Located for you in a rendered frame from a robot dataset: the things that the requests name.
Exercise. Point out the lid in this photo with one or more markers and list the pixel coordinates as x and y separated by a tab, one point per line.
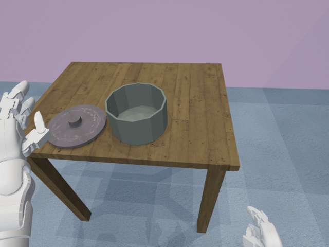
63	135

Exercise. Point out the left robot hand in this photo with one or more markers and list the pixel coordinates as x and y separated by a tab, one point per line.
14	119

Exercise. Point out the right robot hand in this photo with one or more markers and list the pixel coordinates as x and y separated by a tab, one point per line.
266	236

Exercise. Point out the knob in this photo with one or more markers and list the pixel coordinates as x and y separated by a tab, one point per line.
74	119

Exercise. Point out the table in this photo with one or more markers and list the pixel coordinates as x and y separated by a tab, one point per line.
199	133

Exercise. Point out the pot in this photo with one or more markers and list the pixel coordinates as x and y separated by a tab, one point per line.
137	113

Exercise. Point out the robot left forearm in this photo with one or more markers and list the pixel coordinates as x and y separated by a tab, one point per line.
16	190

